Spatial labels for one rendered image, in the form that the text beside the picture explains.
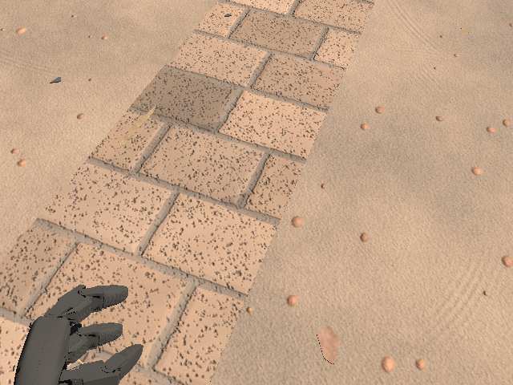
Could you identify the robot left hand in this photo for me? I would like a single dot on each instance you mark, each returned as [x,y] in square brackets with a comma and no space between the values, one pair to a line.
[57,339]

